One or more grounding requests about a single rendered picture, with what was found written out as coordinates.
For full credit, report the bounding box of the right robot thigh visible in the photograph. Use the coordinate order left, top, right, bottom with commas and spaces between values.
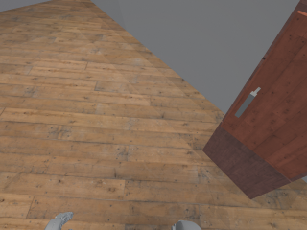
171, 220, 201, 230

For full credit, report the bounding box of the cupboard door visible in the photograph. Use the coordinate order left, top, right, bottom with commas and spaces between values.
221, 11, 307, 179

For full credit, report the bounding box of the robot left hand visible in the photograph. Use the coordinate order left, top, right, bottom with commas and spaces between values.
44, 212, 74, 230

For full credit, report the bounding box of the handle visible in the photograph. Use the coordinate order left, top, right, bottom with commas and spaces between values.
235, 87, 261, 118

